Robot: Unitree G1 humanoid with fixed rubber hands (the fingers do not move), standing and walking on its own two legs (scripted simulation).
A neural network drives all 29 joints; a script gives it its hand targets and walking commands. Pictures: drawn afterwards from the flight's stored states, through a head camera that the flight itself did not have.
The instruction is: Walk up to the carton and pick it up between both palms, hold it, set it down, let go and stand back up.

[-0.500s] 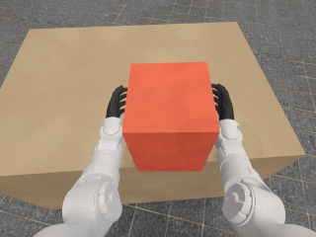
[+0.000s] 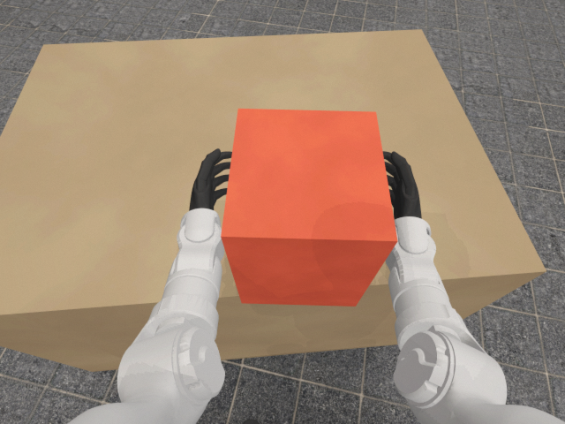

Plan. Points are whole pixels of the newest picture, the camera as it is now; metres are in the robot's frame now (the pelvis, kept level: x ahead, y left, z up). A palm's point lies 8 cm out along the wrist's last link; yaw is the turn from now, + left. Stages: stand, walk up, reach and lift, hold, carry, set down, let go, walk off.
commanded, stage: set down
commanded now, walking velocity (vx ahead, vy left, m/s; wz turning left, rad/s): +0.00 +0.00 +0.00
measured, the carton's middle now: (302, 216) +0.41 -0.01 -0.01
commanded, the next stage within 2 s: none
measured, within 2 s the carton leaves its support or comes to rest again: neither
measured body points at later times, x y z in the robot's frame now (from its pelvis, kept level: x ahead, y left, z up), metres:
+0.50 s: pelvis +0.00 +0.00 +0.00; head +0.08 +0.02 +0.44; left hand +0.42 +0.14 +0.03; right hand +0.41 -0.16 +0.04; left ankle +0.00 +0.10 -0.75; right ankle -0.02 -0.09 -0.75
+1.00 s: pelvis +0.00 +0.00 -0.01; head +0.09 +0.02 +0.43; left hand +0.44 +0.14 +0.01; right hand +0.43 -0.16 +0.02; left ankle +0.00 +0.10 -0.75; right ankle -0.02 -0.09 -0.75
